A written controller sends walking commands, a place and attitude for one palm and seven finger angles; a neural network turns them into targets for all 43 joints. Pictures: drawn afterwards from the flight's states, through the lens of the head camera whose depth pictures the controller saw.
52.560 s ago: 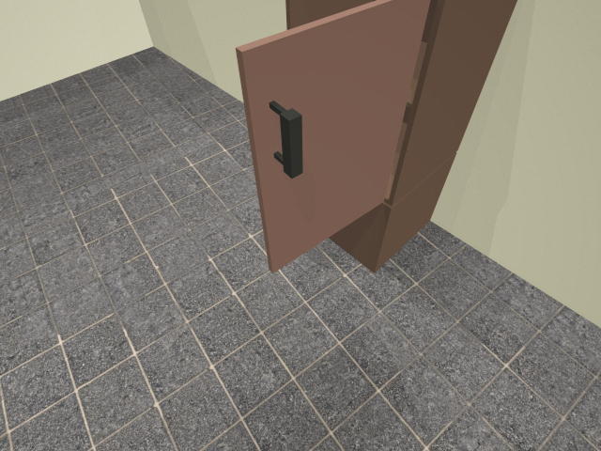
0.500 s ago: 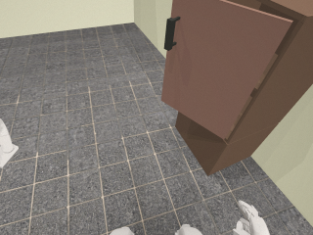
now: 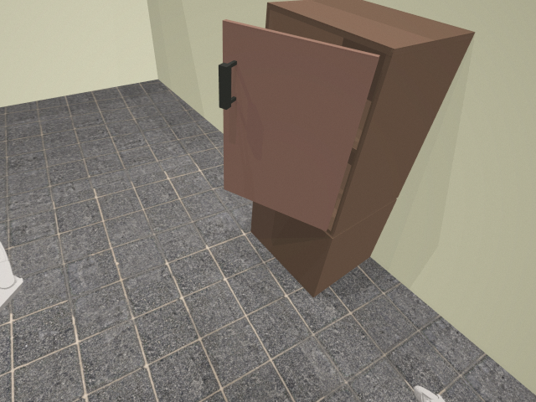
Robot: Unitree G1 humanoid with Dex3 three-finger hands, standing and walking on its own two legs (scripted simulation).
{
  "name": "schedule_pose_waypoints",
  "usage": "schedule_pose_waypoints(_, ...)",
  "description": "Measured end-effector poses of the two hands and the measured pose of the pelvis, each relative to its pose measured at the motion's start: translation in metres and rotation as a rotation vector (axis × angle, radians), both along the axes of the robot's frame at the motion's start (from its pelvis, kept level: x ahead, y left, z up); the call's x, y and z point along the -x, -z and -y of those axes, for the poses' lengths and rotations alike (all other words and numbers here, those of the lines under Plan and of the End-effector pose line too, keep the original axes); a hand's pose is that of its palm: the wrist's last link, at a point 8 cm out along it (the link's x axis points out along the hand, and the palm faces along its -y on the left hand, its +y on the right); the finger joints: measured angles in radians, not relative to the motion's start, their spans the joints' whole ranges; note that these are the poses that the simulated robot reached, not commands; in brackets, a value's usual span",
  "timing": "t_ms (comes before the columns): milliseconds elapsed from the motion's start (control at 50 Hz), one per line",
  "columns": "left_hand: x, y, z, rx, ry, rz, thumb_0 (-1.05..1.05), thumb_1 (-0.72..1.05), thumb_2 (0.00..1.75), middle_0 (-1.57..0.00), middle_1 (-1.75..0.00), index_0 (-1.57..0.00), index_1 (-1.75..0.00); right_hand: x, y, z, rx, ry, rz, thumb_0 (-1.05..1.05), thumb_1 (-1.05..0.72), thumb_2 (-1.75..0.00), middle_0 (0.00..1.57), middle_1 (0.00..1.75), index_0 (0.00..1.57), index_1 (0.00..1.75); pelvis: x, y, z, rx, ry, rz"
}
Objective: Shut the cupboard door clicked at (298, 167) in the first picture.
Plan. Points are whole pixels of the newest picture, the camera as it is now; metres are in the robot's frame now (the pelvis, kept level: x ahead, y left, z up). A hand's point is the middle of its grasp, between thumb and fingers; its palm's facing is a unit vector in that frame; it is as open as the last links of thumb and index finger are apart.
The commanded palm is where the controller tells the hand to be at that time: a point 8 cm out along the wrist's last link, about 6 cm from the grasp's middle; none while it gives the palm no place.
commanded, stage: stop stepping back and stand still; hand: left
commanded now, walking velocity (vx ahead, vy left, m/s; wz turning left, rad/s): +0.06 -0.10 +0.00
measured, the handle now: (229, 84) +0.93 +0.12 +0.10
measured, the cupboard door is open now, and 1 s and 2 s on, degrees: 25 25 25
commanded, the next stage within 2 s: let the arm hang, fingers relaxed in 1.02 s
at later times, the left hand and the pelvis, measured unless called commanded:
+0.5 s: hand out of the picture +0.20 +0.30 +0.17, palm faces +0.51 -0.78 -0.36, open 7.4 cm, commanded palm +0.13 +0.32 +0.18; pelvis -0.01 +0.02 +0.00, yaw -1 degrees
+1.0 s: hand (35, 289) +0.20 +0.26 +0.16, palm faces +0.46 -0.80 -0.39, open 7.4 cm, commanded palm +0.15 +0.30 +0.18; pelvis +0.00 +0.00 +0.00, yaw +0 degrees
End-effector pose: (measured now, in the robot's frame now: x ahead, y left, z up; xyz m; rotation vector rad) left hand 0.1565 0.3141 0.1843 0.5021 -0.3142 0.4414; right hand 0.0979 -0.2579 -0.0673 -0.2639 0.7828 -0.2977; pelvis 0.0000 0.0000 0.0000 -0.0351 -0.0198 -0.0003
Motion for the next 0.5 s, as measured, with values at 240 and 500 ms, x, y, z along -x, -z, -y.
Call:
schedule_pose_waypoints(240, 0.035, -0.001, 0.021, -0.014, 0.025, -0.062, 0.02, 0.89, 0.9, -0.22, -0.3, -0.21, -0.3, 0.014, 0.015, -0.013, -0.069, -0.048, -0.03, 0.01, -0.9, -0.9, 0.2, 0.3, 0.2, 0.3, 0.025, 0.0, 0.003, -0.012, 0.013, 0.002)
schedule_pose_waypoints(500, 0.005, 0.007, -0.017, 0.039, -0.039, -0.002, 0.02, 0.89, 0.9, -0.21, -0.3, -0.21, -0.3, -0.03, 0.003, -0.048, -0.06, -0.1, 0.054, 0.01, -0.9, -0.9, 0.2, 0.3, 0.2, 0.3, 0.011, 0.002, -0.02, -0.029, 0.009, 0.001)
